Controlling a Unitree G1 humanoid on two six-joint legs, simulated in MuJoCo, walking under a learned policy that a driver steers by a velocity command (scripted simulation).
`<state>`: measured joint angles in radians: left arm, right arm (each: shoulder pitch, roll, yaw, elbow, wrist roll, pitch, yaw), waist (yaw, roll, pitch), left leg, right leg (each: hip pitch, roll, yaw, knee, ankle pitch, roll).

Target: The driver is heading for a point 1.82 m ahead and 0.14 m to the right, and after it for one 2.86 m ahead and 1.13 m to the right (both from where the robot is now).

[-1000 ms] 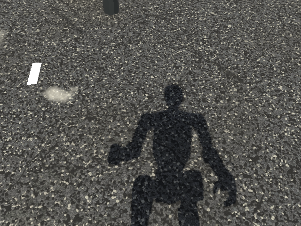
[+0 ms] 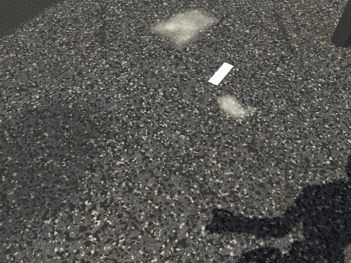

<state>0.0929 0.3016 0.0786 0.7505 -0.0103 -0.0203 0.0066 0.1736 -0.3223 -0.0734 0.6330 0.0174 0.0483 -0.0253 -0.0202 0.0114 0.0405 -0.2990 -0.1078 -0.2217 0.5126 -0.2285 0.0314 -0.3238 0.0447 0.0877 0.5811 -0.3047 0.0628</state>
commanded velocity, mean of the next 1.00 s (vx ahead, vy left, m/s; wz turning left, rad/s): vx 0.25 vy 0.00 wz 0.12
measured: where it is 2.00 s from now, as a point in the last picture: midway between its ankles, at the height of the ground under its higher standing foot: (176, 176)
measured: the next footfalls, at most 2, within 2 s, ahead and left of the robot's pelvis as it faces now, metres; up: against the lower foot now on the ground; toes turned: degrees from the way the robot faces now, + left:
right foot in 0.02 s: +0.05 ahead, -0.13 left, +0.00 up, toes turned +6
left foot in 0.36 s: +0.01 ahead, +0.13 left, +0.00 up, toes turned +0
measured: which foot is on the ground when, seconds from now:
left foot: down 0.00-0.02, up 0.04-0.34, down 0.36-0.72, up 0.74-1.00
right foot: up 0.00-0.00, down 0.02-0.38, up 0.40-0.70, down 0.72-1.00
